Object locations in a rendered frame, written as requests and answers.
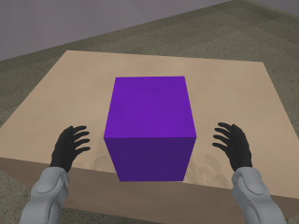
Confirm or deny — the robot left hand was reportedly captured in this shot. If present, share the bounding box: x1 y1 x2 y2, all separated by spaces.
50 125 91 173

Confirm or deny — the carton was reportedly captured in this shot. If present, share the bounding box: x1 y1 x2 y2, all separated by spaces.
104 76 197 182

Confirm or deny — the robot right hand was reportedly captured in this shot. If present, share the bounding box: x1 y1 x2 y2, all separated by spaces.
212 122 253 172

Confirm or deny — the robot left forearm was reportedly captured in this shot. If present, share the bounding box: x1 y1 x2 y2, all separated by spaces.
19 166 70 224

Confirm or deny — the pedestal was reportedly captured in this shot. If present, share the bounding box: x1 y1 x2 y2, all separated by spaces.
0 50 299 224

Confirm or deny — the robot right forearm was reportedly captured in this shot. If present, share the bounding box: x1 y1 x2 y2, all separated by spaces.
232 166 287 224

